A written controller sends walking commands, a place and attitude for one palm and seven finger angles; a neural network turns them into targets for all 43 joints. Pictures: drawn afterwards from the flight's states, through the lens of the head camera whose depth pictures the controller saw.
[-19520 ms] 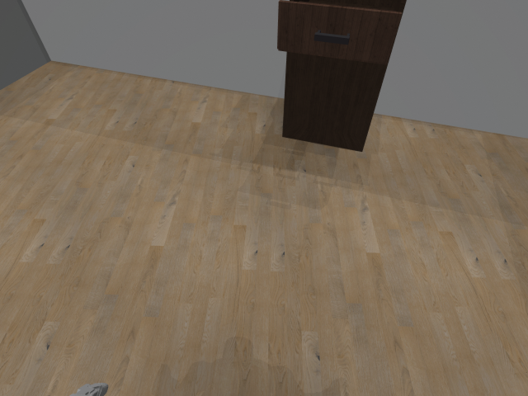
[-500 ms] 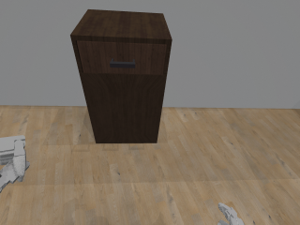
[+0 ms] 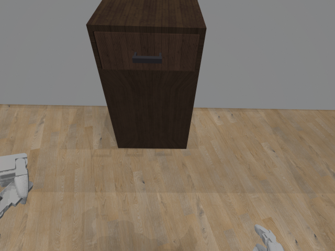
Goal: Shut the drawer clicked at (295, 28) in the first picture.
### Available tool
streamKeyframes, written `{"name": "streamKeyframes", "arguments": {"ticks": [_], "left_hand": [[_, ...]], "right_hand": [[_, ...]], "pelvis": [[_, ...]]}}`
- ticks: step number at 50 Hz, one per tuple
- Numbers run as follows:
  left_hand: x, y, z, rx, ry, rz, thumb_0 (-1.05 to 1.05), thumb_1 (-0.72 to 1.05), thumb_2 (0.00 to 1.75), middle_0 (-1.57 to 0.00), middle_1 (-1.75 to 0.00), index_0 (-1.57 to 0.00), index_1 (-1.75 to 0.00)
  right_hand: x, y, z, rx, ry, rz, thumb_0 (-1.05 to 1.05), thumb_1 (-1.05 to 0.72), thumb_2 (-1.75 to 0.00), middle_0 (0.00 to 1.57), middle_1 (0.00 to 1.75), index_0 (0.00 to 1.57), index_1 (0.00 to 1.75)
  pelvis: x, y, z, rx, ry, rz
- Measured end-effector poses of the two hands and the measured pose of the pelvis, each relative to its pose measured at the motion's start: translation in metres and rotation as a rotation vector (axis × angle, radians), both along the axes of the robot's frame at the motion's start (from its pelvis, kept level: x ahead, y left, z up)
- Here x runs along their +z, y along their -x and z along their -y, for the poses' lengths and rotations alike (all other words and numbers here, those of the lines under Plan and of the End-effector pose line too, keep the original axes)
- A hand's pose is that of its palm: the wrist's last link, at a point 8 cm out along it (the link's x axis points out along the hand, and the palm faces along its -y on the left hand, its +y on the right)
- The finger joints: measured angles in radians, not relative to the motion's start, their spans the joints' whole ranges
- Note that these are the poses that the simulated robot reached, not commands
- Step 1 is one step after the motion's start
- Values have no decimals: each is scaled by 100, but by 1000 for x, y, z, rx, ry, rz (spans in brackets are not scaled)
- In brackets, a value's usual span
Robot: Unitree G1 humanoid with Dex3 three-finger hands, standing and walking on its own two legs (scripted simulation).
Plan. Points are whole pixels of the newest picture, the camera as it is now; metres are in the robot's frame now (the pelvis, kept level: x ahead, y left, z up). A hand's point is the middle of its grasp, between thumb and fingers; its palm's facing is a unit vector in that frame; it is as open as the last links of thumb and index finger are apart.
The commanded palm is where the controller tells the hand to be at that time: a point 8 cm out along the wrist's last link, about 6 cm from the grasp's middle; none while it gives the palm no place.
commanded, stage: stop stepping back and stand still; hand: left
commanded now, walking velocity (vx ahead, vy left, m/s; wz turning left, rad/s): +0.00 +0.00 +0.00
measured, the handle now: (147, 57) +0.89 +0.15 +0.00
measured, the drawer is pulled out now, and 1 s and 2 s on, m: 0.00 0.00 0.00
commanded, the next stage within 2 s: let the arm hang, fingers relaxed in 0.32 s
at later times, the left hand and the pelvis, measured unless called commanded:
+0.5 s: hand (48, 191) +0.22 +0.27 +0.07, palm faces +0.20 -0.84 -0.50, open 3.2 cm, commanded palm none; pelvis +0.01 +0.02 +0.00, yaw +1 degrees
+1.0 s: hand out of the picture -0.04 +0.22 -0.16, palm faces +0.02 -0.97 -0.26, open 5.3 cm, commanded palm none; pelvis +0.00 +0.02 +0.01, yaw +1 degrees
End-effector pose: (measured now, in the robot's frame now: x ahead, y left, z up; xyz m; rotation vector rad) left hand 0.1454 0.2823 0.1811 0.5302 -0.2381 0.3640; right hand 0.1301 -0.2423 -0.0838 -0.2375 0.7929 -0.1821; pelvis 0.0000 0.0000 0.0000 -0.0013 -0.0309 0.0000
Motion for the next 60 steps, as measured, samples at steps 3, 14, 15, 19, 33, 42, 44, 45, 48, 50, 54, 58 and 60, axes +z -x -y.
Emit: {"name": "streamKeyframes", "arguments": {"ticks": [3, 14, 15, 19, 33, 42, 44, 45, 48, 50, 54, 58, 60], "left_hand": [[1, -7, -1, -12, -8, -18, 1, 88, 89, -140, -159, -141, -160], [3, -20, -1, -44, -6, -63, 1, 88, 89, -140, -159, -141, -160], [3, -20, -3, -40, -3, -67, 1, 88, 89, -140, -159, -141, -160], [1, -22, -6, -24, 7, -80, 1, 88, 89, -140, -159, -141, -160], [-288, 41, 15, 107, 441, -1253, 1, 90, 89, -119, -140, -120, -140], [-314, 151, 14, 286, 549, -1565, 1, 90, 89, -87, -109, -87, -107], [-311, 166, 12, 314, 549, -1605, 1, 90, 89, -79, -99, -80, -98], [-310, 172, 11, 326, 548, -1621, 1, 90, 89, -75, -95, -76, -94], [-306, 182, 10, 348, 545, -1652, 1, 90, 89, -64, -81, -64, -80], [-305, 184, 12, 352, 545, -1658, 1, 90, 89, -56, -72, -56, -72], [-306, 177, 19, 338, 550, -1641, 1, 90, 89, -41, -54, -41, -55], [-308, 162, 30, 304, 561, -1603, 1, 90, 89, -30, -42, -31, -42], [-310, 153, 36, 283, 568, -1583, 0, 90, 89, -27, -38, -27, -39]], "right_hand": [[8, -15, -6, 9, -9, 41, 2, -90, -90, 20, 30, 20, 30], [22, -52, -27, 45, -49, 108, 1, -90, -90, 20, 30, 20, 30], [22, -52, -28, 45, -49, 105, 1, -90, -90, 20, 30, 20, 30], [20, -52, -30, 44, -47, 87, 1, -90, -90, 20, 30, 20, 30], [-34, 24, -8, 14, -43, -271, 1, -90, -90, 20, 30, 20, 30], [-43, 124, -21, -54, -59, -623, 1, -91, -90, 20, 30, 20, 30], [-45, 137, -26, -65, -76, -662, 1, -91, -90, 20, 30, 20, 30], [-46, 142, -29, -71, -86, -674, 1, -91, -90, 20, 30, 20, 30], [-50, 151, -37, -82, -113, -693, 1, -90, -90, 20, 30, 20, 30], [-52, 153, -42, -86, -129, -693, 1, -90, -90, 20, 30, 20, 30], [-57, 150, -50, -87, -154, -674, 1, -90, -90, 20, 30, 20, 30], [-59, 142, -55, -86, -171, -644, 1, -90, -90, 20, 30, 20, 30], [-59, 138, -55, -85, -173, -632, 1, -91, -90, 20, 30, 20, 30]], "pelvis": [[3, -3, -2, -5, -5, -3], [8, -13, -7, -14, 6, -24], [8, -13, -8, -13, 6, -24], [9, -15, -10, -12, 6, -26], [0, -5, -20, 13, -3, -28], [9, -4, -17, 21, 11, -21], [10, -4, -18, 20, 10, -21], [11, -4, -19, 19, 10, -20], [11, -4, -20, 16, 7, -16], [12, -4, -21, 13, 5, -13], [12, -4, -21, 9, 1, -8], [12, -4, -20, 6, -2, -5], [12, -5, -19, 6, -3, -4]]}}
